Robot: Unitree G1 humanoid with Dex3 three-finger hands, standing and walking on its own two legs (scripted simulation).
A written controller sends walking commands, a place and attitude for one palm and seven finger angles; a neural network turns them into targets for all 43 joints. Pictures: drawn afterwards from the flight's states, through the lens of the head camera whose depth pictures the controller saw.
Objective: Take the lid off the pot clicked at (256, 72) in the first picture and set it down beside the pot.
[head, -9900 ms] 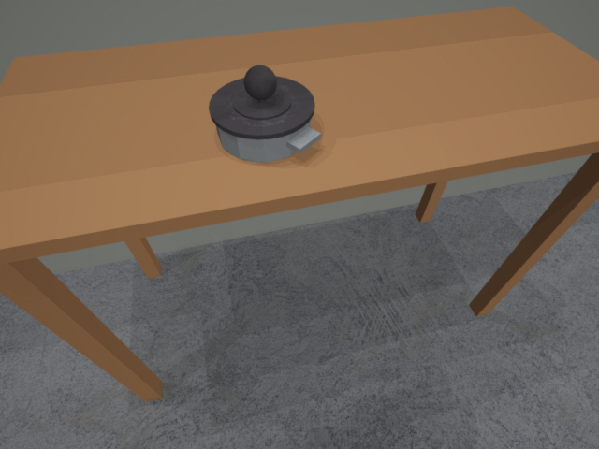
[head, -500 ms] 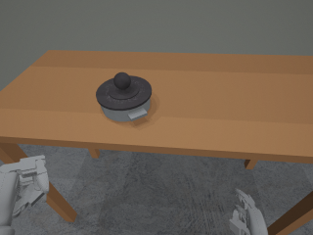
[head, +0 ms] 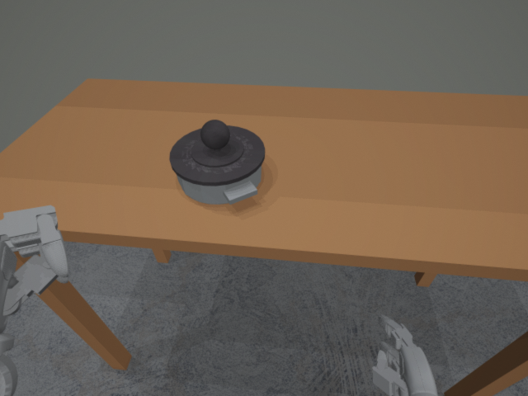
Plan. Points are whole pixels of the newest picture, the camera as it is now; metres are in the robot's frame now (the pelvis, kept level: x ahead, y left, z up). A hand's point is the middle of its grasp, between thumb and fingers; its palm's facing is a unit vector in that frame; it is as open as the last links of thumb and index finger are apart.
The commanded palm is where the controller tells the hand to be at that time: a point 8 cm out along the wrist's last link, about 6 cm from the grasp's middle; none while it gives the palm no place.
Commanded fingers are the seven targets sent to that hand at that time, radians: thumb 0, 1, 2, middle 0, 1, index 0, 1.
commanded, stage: reach forward and open the fingers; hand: left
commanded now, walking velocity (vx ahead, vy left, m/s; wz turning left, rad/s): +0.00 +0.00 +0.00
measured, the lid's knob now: (215, 134) +0.48 +0.16 +0.17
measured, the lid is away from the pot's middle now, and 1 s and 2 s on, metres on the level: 0.00 0.00 0.00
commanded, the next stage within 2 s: move the open hand above the knob in 1.18 s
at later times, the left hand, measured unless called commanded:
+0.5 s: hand (50, 243) +0.20 +0.27 +0.21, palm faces +0.07 +0.00 -1.00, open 3.4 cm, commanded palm +0.17 +0.26 +0.27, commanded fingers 0.00 0.15 1.38 -1.11 -0.68 -1.11 -0.68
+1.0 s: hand (61, 206) +0.23 +0.26 +0.23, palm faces -0.02 +0.03 -1.00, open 9.4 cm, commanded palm +0.19 +0.26 +0.30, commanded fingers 0.00 -0.44 1.74 -0.87 -0.08 -0.87 -0.08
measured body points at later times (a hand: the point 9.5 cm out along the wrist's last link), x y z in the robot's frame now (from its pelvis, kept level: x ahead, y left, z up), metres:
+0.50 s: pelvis -0.03 +0.01 +0.00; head -0.02 -0.05 +0.44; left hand +0.19 +0.26 +0.26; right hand +0.23 -0.19 -0.08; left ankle +0.01 +0.11 -0.74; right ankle -0.03 -0.12 -0.74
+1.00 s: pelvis -0.06 +0.01 +0.00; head -0.06 -0.04 +0.44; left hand +0.23 +0.26 +0.28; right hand +0.17 -0.20 -0.09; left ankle +0.01 +0.11 -0.74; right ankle -0.03 -0.12 -0.74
